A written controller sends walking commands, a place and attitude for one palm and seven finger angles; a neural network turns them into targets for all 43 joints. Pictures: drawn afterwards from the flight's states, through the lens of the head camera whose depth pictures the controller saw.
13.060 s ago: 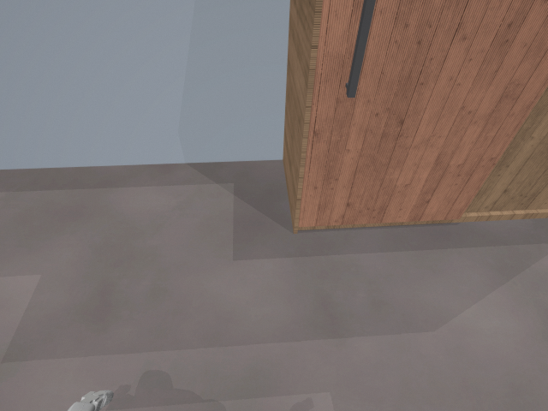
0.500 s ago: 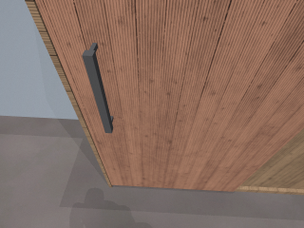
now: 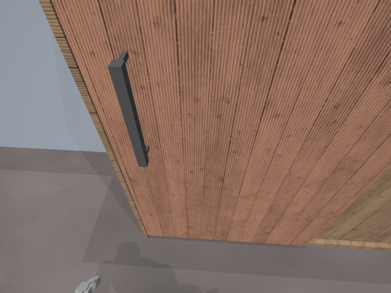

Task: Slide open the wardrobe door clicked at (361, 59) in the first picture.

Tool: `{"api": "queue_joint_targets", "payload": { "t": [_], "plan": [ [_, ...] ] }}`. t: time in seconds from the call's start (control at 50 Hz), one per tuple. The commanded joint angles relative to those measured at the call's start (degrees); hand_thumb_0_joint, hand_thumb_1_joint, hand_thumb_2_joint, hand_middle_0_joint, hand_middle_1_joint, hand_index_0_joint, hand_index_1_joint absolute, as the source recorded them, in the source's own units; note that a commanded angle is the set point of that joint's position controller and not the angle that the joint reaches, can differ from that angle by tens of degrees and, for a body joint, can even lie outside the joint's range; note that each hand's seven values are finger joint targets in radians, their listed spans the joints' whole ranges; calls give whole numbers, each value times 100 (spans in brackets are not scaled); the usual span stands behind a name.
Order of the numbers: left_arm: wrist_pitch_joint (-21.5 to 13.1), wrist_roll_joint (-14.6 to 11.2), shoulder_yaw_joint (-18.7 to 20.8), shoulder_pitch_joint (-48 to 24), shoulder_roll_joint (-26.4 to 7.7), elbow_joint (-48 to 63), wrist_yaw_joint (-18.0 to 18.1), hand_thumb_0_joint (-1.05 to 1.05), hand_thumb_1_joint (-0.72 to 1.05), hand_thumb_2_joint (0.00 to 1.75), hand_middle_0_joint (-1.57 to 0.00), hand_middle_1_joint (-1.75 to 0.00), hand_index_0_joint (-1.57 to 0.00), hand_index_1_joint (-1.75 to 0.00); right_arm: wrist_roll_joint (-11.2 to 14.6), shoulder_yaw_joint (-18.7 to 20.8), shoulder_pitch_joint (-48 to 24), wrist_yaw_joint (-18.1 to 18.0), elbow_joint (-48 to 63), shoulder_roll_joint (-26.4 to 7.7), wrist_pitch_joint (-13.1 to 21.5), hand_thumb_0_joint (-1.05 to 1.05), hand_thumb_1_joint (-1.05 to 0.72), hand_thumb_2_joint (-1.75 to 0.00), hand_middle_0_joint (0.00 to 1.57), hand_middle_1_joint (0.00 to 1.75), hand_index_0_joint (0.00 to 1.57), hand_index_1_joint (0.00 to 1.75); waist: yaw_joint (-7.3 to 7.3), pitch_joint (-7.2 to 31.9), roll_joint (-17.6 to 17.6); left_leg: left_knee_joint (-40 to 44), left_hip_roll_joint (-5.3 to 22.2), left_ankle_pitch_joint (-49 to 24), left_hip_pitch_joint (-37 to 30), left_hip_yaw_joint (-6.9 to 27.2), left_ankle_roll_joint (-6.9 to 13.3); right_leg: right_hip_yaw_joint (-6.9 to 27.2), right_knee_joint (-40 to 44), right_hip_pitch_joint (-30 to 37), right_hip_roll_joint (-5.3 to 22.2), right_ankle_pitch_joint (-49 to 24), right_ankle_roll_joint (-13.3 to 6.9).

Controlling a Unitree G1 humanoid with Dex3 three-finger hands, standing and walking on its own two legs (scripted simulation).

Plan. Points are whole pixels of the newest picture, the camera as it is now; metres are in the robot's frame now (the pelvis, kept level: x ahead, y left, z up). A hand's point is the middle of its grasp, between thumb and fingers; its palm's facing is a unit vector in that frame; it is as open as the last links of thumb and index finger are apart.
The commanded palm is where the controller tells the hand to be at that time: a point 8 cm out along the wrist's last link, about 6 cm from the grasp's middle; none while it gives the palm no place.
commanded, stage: raise the hand with hooked fingers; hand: left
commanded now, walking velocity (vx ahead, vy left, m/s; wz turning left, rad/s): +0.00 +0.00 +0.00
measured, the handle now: (135, 117) +0.44 +0.18 +0.11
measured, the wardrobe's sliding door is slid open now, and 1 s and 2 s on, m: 0.00 0.00 0.00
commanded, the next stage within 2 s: move the hooked fingers beside the handle in 2.00 s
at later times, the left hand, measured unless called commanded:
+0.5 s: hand (88, 277) +0.14 +0.20 +0.02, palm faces +0.17 -0.98 -0.08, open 9.7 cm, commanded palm +0.14 +0.26 +0.01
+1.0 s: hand (75, 228) +0.21 +0.24 +0.05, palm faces +0.02 -1.00 -0.07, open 12.6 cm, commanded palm +0.18 +0.30 +0.08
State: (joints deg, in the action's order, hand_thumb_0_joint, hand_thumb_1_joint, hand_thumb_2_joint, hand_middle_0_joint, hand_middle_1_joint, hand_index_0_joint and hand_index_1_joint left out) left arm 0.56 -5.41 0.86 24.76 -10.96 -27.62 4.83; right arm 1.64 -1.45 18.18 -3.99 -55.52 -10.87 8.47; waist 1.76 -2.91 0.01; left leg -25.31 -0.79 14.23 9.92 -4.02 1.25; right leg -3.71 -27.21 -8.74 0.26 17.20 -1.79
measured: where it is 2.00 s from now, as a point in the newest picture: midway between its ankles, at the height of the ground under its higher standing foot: outside the picture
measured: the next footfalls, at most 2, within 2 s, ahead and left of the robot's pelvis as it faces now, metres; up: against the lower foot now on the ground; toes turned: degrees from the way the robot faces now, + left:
none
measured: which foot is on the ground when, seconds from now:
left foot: down 0.00-1.00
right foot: down 0.00-1.00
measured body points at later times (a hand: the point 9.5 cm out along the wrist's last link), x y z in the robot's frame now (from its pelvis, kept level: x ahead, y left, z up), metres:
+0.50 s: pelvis -0.04 -0.02 -0.06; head -0.01 -0.01 +0.39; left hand +0.12 +0.25 +0.03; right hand +0.18 -0.23 -0.11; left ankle -0.01 +0.10 -0.74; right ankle -0.03 -0.09 -0.74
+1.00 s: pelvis -0.02 +0.01 -0.03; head +0.00 +0.01 +0.42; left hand +0.20 +0.30 +0.06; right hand +0.15 -0.24 -0.10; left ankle -0.01 +0.10 -0.74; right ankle -0.03 -0.09 -0.74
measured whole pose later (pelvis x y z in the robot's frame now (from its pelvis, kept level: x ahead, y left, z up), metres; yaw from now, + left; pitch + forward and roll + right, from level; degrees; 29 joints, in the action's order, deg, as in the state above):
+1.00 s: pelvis -0.02 +0.01 -0.03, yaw +1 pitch +5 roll -1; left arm -10.2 -18.5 16.3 14.0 -18.7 -1.9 -21.0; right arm 3.1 -1.0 14.7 -5.9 -36.5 -16.2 16.6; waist 1.2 2.7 1.6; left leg -43.2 0.2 20.6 27.2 -2.2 2.3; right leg -5.6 -40.9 -23.4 0.2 22.0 -1.2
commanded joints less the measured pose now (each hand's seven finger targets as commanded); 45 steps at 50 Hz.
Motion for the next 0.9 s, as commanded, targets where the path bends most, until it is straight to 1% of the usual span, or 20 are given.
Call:
{"api": "queue_joint_targets", "payload": {
  "t": [0.0,0.04,0.08,0.1,0.12,0.16,0.22,0.26,0.3,0.32,0.4,0.48,0.52,0.6,0.62,0.66,0.72,0.8,0.82,0.88],
  "plan": [
    [-861,-490,-192,-1061,23,3345,-29,0,76,84,-21,-39,-21,-39,144,332,-655,-43,1680,-1119,914,0,-90,-90,20,30,20,30,-441,687,-124,-123,306,-1017,-52,654,8,-114,-5,-966,75,-746,89],
    [-1418,-414,100,-756,-41,2455,-264,0,71,82,-21,-42,-21,-42,-35,438,-614,-29,1871,-1151,951,0,-90,-90,20,30,20,30,-496,294,-1236,-653,127,-479,637,608,16,-142,-127,-1776,-2,-245,148],
    [-2093,-685,221,512,376,1360,-850,0,67,80,-22,-45,-22,-45,-83,479,-884,78,2096,-1103,958,0,-90,-90,20,30,20,30,-117,6,-2115,-1108,81,58,1780,563,-69,-122,-594,-2308,6,186,171],
    [-2489,-836,401,986,297,1350,-1229,0,64,79,-22,-47,-22,-47,-87,524,-1006,143,2222,-1096,951,0,-90,-90,20,30,20,30,57,135,-2131,-1311,53,159,2137,475,-120,-23,-795,-2297,26,218,157],
    [-2785,-908,831,1474,-20,1132,-1614,0,62,78,-22,-48,-22,-48,-78,594,-1046,252,2357,-1131,898,0,-90,-90,20,30,20,30,297,353,-1606,-1431,-9,-82,2168,406,-183,105,-1028,-2009,74,-307,60],
    [-3088,-1057,1200,1355,-499,1304,-2337,0,57,76,-22,-51,-22,-51,-42,647,-1219,355,2810,-1222,828,0,-90,-90,20,30,20,30,285,998,-885,-1835,-119,-335,2323,216,-223,263,-1469,-1673,207,-1145,21],
    [-2710,-998,1758,535,-1192,2221,-2353,0,50,73,-23,-55,-23,-55,19,607,-1338,316,3247,-1141,577,0,-90,-90,20,30,20,30,438,1359,219,-1981,-194,-44,2542,35,-127,439,-1542,-1760,190,-483,26],
    [-2721,-1127,1614,-296,-1044,3435,-2067,0,46,71,-23,-58,-23,-58,14,552,-1334,233,3574,-1002,533,0,-90,-90,20,30,20,30,209,1709,283,-2047,-133,166,2410,65,-42,499,-1513,-1921,124,75,70],
    [-3107,-1115,1718,-987,-1090,4480,-1647,0,41,69,-24,-62,-24,-62,-34,535,-1054,163,3507,-862,586,0,-90,-90,20,30,20,30,43,2001,727,-2156,-12,27,2032,231,18,524,-1565,-2076,52,22,45],
    [-3362,-1061,1658,-1515,-1220,5061,-1471,0,39,68,-24,-63,-24,-63,-75,516,-900,127,3400,-884,610,0,-90,-90,20,30,20,30,-144,2071,620,-2259,62,87,1997,347,41,539,-1633,-2261,-4,107,66],
    [-3911,-962,704,-1619,-791,5017,-1645,0,29,64,-24,-69,-24,-69,-45,336,-816,11,3048,-975,897,0,-90,-90,20,30,20,30,-576,1570,902,-2414,170,443,1940,563,87,491,-1570,-2893,-56,610,17],
    [-3058,-1089,736,-1555,-1223,3526,-2539,0,20,60,-25,-75,-25,-75,119,251,-771,-180,2916,-1180,961,0,-90,-90,20,30,20,30,-690,986,-35,-2324,143,968,2561,608,108,818,-969,-2644,26,1328,146],
    [-2231,-1177,1193,-1367,-1535,2692,-2811,0,15,58,-25,-78,-25,-78,196,231,-837,-257,2938,-1192,894,0,-90,-90,20,30,20,30,-412,935,-108,-2165,105,996,2690,569,92,986,-675,-2326,127,1583,169],
    [-1258,-1655,2285,-1234,-1916,3102,-2595,0,6,54,-26,-84,-26,-84,161,189,-1110,-297,3216,-1012,816,0,-90,-90,20,30,20,30,149,1900,-280,-1869,46,280,2302,564,58,879,-618,-1200,295,843,260],
    [-1249,-1752,2602,-1123,-1994,3201,-2420,0,4,53,-26,-86,-26,-86,122,181,-1116,-267,3185,-951,825,0,-90,-90,20,30,20,30,288,2060,-238,-1803,76,-13,2160,611,31,758,-748,-988,252,345,240],
    [-1532,-1806,2731,-1061,-1829,3888,-2079,0,-1,51,-27,-88,-27,-88,95,194,-1005,-159,3137,-836,921,0,-90,-90,20,30,20,30,320,2224,227,-1593,114,-585,1675,593,1,391,-1009,-930,122,-735,176],
    [-1958,-1575,2319,-980,-1539,4189,-1903,0,-8,48,-27,-93,-27,-93,23,243,-863,-25,3017,-899,1031,0,-90,-90,20,30,20,30,177,1977,100,-1470,148,-1011,1408,555,9,125,-1185,-1131,-38,-1379,132],
    [-1923,-1308,1661,-1320,-1272,3595,-2276,0,-17,44,-28,-99,-28,-99,85,289,-654,-29,2837,-1099,1132,0,-90,-90,20,30,20,30,-222,1284,178,-1369,165,-551,1366,552,45,68,-991,-1758,-68,-884,161],
    [-1809,-1310,1678,-1428,-1362,3485,-2404,0,-20,43,-28,-100,-28,-100,104,294,-655,-65,2834,-1168,1144,0,-90,-90,20,30,20,30,-225,1163,32,-1354,166,-467,1398,559,71,124,-895,-1740,-66,-787,157],
    [-1570,-1438,2070,-1825,-1869,3738,-2621,0,-27,40,-28,-105,-28,-105,162,305,-667,-191,2868,-1225,1221,0,-90,-90,20,30,20,30,-104,1650,189,-1157,153,-474,1064,603,68,118,-762,-1376,-36,-677,131]
  ]
}}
